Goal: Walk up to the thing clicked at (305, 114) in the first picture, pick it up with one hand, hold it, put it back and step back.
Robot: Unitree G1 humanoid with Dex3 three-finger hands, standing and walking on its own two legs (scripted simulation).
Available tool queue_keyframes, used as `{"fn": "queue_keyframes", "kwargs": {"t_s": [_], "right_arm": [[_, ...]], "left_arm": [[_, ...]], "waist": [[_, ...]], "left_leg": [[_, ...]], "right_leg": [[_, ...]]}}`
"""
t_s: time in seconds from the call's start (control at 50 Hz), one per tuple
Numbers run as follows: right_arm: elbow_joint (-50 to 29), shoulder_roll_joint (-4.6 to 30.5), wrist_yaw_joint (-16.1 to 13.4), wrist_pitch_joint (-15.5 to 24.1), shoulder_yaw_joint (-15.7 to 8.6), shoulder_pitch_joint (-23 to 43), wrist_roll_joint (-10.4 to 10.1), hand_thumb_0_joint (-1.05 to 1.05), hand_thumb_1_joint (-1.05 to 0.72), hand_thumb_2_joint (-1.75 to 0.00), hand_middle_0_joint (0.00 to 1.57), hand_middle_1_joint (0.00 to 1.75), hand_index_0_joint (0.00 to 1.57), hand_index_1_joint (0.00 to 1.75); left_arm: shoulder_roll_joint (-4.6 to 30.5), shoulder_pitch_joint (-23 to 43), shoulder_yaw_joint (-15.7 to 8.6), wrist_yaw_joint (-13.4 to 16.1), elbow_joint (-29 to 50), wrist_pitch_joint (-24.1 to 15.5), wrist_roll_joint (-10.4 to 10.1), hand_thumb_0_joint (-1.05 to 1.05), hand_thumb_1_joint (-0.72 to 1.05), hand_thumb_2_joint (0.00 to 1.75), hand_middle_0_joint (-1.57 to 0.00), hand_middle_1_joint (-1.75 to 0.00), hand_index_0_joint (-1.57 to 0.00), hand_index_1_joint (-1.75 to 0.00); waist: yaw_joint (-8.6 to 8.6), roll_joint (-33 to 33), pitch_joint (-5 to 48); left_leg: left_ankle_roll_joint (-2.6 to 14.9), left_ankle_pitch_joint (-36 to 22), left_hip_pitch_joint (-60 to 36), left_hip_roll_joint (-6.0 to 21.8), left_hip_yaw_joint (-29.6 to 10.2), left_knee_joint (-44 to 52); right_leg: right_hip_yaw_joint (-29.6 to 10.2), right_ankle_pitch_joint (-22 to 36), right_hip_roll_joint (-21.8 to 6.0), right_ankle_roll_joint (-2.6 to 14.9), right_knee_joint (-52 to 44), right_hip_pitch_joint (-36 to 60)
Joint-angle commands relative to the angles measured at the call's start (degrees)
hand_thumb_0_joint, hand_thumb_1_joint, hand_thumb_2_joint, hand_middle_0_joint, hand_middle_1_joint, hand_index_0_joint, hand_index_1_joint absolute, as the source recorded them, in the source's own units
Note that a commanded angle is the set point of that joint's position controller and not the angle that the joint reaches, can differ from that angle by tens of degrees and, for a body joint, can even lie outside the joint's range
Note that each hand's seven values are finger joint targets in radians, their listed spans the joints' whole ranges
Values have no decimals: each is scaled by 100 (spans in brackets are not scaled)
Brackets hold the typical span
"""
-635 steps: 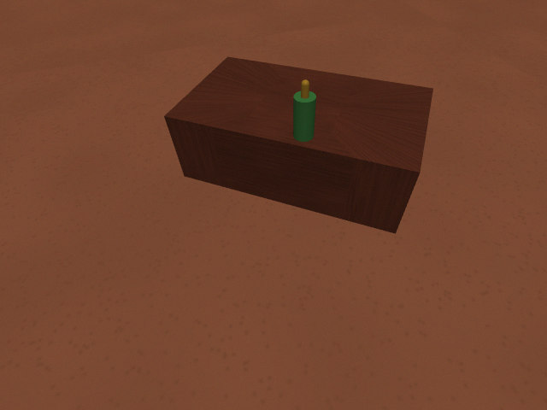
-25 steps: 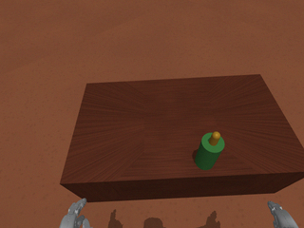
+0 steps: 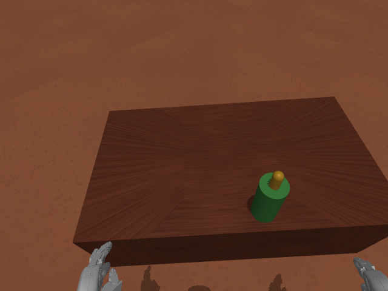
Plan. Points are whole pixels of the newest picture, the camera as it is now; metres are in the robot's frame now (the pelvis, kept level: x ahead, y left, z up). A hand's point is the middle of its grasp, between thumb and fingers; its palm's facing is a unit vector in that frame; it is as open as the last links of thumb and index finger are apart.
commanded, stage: go down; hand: right
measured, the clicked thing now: (270, 194) +0.43 -0.19 -0.21
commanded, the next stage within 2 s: approach in 1.90 s
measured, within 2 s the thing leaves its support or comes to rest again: neither
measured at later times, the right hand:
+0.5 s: hand (364, 284) +0.16 -0.29 -0.06, palm faces +0.10 +0.94 -0.33, open 17.4 cm
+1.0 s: hand (384, 220) +0.27 -0.35 -0.01, palm faces +0.13 +0.97 -0.18, open 17.6 cm
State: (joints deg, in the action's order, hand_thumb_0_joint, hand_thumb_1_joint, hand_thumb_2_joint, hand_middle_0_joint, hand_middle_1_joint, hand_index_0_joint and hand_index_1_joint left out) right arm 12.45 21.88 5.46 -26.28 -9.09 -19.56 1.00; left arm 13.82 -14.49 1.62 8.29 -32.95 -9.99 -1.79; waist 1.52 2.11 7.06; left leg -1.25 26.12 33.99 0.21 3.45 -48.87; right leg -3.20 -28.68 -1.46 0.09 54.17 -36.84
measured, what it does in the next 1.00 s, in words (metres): stands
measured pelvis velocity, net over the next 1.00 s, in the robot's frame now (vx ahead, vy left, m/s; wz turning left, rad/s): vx -0.03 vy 0.00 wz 0.01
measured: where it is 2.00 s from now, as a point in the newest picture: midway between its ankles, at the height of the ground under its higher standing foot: outside the picture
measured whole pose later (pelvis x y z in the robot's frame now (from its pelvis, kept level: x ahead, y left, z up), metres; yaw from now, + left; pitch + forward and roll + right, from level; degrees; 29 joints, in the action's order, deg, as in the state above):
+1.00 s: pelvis -0.03 +0.00 +0.00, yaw +1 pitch +11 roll +3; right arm 46.6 36.9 24.8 -3.3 -27.7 12.5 -3.9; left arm 16.9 -18.9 2.2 9.3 -39.0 -11.9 -0.3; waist 2.8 0.5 3.5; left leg -1.2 22.6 37.5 0.0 2.6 -48.8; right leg -2.4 -25.4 -1.6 0.3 53.9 -39.9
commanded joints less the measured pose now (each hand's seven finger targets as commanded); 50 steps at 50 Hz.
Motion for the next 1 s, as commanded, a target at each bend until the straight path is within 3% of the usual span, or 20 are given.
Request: {"fn": "queue_keyframes", "kwargs": {"t_s": [0.0, 0.04, 0.12, 0.14, 0.26, 0.34, 0.42, 0.44, 0.54, 0.62, 0.64, 0.66, 0.68, 0.76, 0.8, 0.88, 0.92, 0.98], "right_arm": [[-1037, 1246, -24, 78, -660, -152, 24, 0, 55, -5, 4, 5, 5, 5], [-1068, 1249, -8, 76, -665, -177, 16, 0, 55, -4, 5, 5, 5, 5], [-1196, 1179, 66, 50, -650, -108, -41, 0, 55, -5, 4, 5, 5, 5], [-1254, 1274, 56, 55, -749, -83, -35, 0, 56, -6, 4, 6, 4, 6], [-1328, 1258, 105, 50, -751, -158, -53, 0, 53, -6, 4, 5, 5, 5], [-1535, 1603, 96, 215, -979, 771, -70, 0, 51, -6, 4, 5, 5, 5], [-1316, 1977, 163, 444, -1286, 1445, -200, 0, 55, -6, 4, 5, 4, 6], [-1180, 2148, 198, 518, -1454, 1667, -247, 0, 54, -6, 4, 5, 4, 5], [177, 2235, 640, 719, -1532, 2257, -406, 0, 53, -6, 4, 5, 4, 5], [861, 2449, 1130, 911, -1655, 2589, -491, 0, 55, -6, 4, 5, 4, 5], [873, 2591, 1221, 986, -1739, 2700, -497, 0, 54, -7, 4, 6, 4, 6], [1195, 2492, 1305, 1072, -1698, 2795, -518, 0, 54, -7, 4, 6, 4, 6], [1225, 2698, 1388, 1169, -1823, 2877, -522, 0, 56, -8, 3, 6, 4, 6], [1702, 3046, 1603, 1696, -2062, 3513, -513, 0, 59, -8, 2, 6, 3, 6], [1785, 3226, 1701, 1974, -2214, 3646, -543, 0, 61, -9, 1, 7, 2, 7], [2110, 3536, 1874, 2481, -2380, 4345, -590, 0, 61, -8, 1, 6, 3, 6], [2499, 3485, 1965, 2672, -2345, 4385, -594, 0, 61, -7, 2, 6, 3, 6], [2720, 3860, 2044, 2977, -2527, 4773, -596, 0, 61, -7, 2, 6, 3, 6]], "left_arm": [[812, 103, -358, 124, 812, -349, 26, 0, 89, 90, -19, -30, -19, -29], [805, 102, -364, 138, 846, -388, 22, 0, 88, 90, -19, -29, -19, -30], [813, 156, -346, 201, 879, -459, 20, 0, 89, 90, -19, -30, -19, -30], [828, 104, -364, 214, 841, -478, 35, 0, 89, 90, -19, -29, -19, -30], [824, 120, -348, 273, 876, -582, 40, 0, 88, 90, -20, -30, -19, -30], [854, 149, -316, 341, 778, -656, 54, 0, 88, 90, -20, -30, -19, -30], [891, 119, -262, 433, 559, -768, 55, 0, 88, 90, -20, -30, -20, -30], [906, 98, -258, 453, 481, -782, 69, 0, 87, 90, -20, -29, -20, -30], [990, 43, -223, 470, 260, -755, 59, 0, 87, 91, -20, -30, -20, -30], [1096, -17, -265, 396, 191, -669, 65, 0, 87, 91, -20, -30, -20, -30], [1094, -58, -276, 382, 184, -647, 67, 0, 87, 91, -20, -30, -19, -30], [1106, -120, -291, 357, 168, -624, 72, 0, 87, 91, -20, -30, -19, -30], [1103, -152, -285, 333, 159, -600, 72, 0, 87, 91, -20, -29, -19, -30], [1152, -265, -328, 255, 128, -541, 110, 0, 88, 91, -20, -29, -19, -30], [1184, -330, -346, 229, 139, -507, 126, 0, 87, 91, -20, -29, -19, -30], [1269, -483, -358, 193, 79, -464, 133, 0, 88, 91, -19, -29, -19, -30], [1311, -579, -356, 183, 41, -428, 152, 0, 87, 91, -19, -29, -19, -30], [1351, -657, -337, 163, -10, -398, 169, 0, 88, 91, -19, -29, -19, -30]], "waist": [[-44, 358, 956], [-17, 275, 963], [23, 243, 754], [21, 357, 841], [15, 349, 802], [135, 502, 669], [143, 565, 608], [130, 645, 734], [171, 480, 624], [53, 671, 766], [6, 697, 862], [72, 460, 871], [-3, 458, 838], [38, 405, 788], [6, 445, 1020], [58, 623, 1230], [87, 569, 1182], [64, 583, 1220]], "left_leg": [[170, -2046, -489, -121, 73, 398], [158, -2128, -504, -115, 66, 401], [160, -1583, -317, -133, 85, 460], [169, -1626, -342, -121, 72, 458], [179, -1395, -246, -142, 118, 415], [177, -921, -17, -122, 43, 454], [162, -814, -59, -104, 12, 530], [171, -929, -185, -79, -12, 546], [168, -1074, -198, -91, 14, 627], [236, -1239, -300, -124, 74, 573], [242, -1411, -439, -111, 71, 582], [230, -1549, -445, -129, 81, 557], [235, -1569, -467, -126, 72, 561], [243, -1381, -347, -119, -15, 571], [256, -1514, -433, -102, -57, 551], [275, -1489, -352, -106, -96, 502], [279, -1531, -302, -109, -106, 507], [276, -1425, -385, -89, -161, 602]], "right_leg": [[5, 2759, 62, 2, -623, 782], [20, 2737, 86, 20, -593, 692], [5, 1982, 82, 55, -695, 523], [11, 2034, 97, 52, -673, 561], [-47, 1842, 69, 39, -719, 514], [-74, 1183, 54, 52, -798, 446], [-88, 1019, 59, 48, -881, 523], [-58, 1148, 79, 43, -844, 589], [-41, 1292, 69, 56, -881, 552], [-96, 1596, 34, 17, -1043, 663], [-78, 1816, 37, 11, -1021, 744], [-81, 1969, 20, 27, -991, 752], [-80, 2011, 18, 31, -1004, 707], [-22, 1707, 22, 89, -998, 572], [-2, 1850, 27, 102, -953, 676], [15, 1818, 22, 91, -959, 731], [22, 1875, 16, 94, -947, 770], [55, 1681, 47, 118, -969, 659]]}}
